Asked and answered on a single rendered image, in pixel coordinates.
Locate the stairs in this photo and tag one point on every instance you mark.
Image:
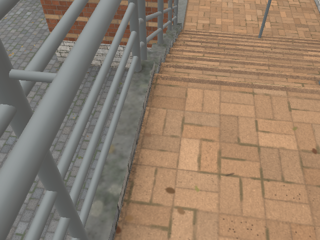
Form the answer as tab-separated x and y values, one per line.
245	57

